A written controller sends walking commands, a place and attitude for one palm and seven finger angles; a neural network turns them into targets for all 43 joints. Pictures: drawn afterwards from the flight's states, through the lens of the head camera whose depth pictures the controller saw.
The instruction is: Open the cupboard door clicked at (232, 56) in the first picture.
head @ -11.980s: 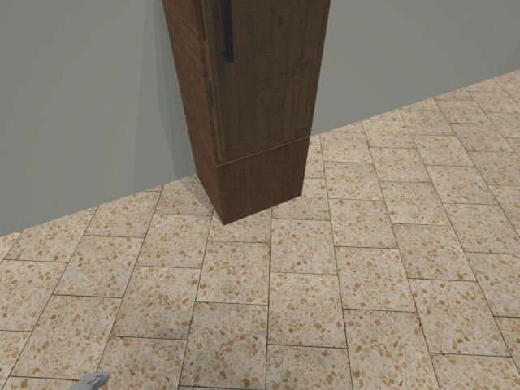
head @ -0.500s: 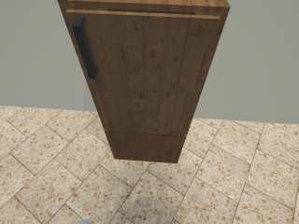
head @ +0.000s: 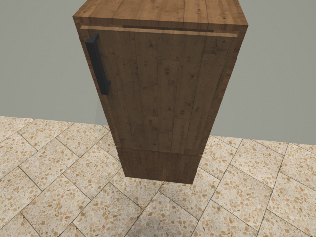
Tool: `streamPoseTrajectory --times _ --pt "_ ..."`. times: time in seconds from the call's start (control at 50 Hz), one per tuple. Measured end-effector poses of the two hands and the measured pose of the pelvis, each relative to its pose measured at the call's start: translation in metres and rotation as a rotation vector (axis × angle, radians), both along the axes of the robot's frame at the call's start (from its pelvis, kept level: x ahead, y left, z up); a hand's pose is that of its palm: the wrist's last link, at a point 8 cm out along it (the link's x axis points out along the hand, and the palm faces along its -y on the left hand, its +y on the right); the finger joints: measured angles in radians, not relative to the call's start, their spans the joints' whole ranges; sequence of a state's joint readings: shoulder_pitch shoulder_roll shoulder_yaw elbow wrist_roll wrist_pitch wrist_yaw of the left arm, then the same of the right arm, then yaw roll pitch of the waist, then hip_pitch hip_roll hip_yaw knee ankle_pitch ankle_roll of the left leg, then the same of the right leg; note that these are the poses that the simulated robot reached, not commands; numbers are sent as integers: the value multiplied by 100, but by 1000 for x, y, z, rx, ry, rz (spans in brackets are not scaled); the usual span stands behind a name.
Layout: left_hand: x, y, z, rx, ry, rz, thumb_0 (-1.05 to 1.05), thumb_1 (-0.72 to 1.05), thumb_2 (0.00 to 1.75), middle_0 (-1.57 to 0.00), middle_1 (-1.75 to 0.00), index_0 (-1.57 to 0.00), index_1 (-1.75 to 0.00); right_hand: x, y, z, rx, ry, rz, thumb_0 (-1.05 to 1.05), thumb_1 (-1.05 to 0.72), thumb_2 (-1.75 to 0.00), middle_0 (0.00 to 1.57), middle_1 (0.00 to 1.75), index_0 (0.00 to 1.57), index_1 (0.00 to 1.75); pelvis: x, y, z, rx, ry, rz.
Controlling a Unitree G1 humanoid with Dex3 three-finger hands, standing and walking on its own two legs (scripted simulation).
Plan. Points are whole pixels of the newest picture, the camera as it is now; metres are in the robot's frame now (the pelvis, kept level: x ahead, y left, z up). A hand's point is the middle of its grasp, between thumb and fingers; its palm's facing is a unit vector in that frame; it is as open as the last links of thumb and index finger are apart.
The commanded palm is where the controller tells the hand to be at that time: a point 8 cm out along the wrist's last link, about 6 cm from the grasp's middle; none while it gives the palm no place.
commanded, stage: come to a stop and stand still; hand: left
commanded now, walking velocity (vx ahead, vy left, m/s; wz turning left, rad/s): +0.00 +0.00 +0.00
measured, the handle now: (100, 65) +0.53 +0.21 +0.15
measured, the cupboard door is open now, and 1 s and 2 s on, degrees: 0 0 0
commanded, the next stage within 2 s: look again from close up in 0.14 s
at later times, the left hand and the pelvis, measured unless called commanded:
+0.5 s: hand out of the picture +0.02 +0.16 -0.17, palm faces +0.04 -0.97 -0.22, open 7.3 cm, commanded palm none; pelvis +0.00 -0.02 +0.00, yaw +0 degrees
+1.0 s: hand out of the picture +0.12 +0.18 -0.07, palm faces +0.26 -0.95 -0.19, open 7.4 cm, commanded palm +0.09 +0.22 -0.05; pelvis -0.02 -0.01 +0.00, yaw +1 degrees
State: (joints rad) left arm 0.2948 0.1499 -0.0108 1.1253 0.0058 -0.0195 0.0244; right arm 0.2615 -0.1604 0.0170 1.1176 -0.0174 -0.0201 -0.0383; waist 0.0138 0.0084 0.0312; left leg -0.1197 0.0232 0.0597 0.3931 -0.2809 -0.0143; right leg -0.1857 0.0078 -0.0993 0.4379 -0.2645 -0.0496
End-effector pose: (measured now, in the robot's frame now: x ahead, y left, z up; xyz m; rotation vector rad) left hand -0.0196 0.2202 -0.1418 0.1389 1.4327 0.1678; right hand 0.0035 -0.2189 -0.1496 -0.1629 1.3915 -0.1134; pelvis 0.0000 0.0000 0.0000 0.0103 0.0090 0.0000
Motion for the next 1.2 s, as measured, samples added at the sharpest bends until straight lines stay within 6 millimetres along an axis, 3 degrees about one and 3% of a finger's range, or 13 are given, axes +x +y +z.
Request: streamPoseTrajectory --times 0.4,0.88,0.92,0.98,1.04,1.08,1.14,1.2 --pt "34 -5 2 32 -76 -17 0 92 90 -20 -30 -20 -29 -16 0 -5 34 45 -28 0 -91 -90 20 30 20 30 5 -14 -1 4 -5 3" --pt "13 -16 0 24 -68 6 0 91 90 -20 -30 -20 -29 -10 -21 -1 5 8 -7 0 -91 -90 20 30 20 30 -7 -23 0 -2 -15 11" --pt "35 -9 18 38 -232 72 1 93 90 -20 -30 -20 -30 0 -25 3 -19 -95 -7 1 -91 -90 20 30 20 30 -11 -21 -2 -5 -18 -7" --pt "93 3 76 106 -629 84 2 92 89 -21 -31 -20 -31 28 -33 9 -48 -313 -9 1 -92 -90 20 30 20 30 -16 -14 -4 -1 -19 10" --pt "150 4 136 95 -1005 32 2 88 87 -20 -34 -20 -33 64 -38 20 -64 -525 -6 1 -91 -90 20 30 20 30 -24 -8 -8 4 3 23" --pt "178 1 165 58 -1224 -34 1 85 86 -20 -36 -20 -35 88 -41 32 -75 -653 7 1 -91 -90 20 30 20 30 -31 -7 -13 10 32 18" --pt "190 -8 179 -59 -1450 -131 1 78 84 -21 -39 -21 -39 117 -43 54 -87 -804 44 1 -91 -90 20 30 20 30 -41 -8 -24 20 75 -2" --pt "172 -14 161 -172 -1474 -235 0 72 81 -21 -43 -21 -43 137 -44 73 -103 -904 97 1 -91 -90 20 30 20 30 -48 -6 -35 20 94 -10"
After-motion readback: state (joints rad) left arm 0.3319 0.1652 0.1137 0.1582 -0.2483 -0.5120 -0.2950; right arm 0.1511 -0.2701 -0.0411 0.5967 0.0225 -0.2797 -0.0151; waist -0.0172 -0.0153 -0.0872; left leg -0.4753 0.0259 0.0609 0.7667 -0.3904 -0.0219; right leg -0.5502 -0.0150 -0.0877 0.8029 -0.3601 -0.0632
